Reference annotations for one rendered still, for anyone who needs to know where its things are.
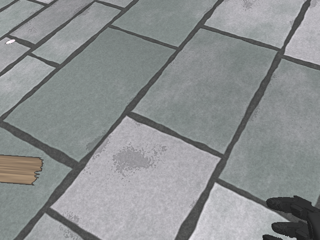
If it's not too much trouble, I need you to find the robot right hand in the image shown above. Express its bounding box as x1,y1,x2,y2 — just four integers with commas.
262,195,320,240

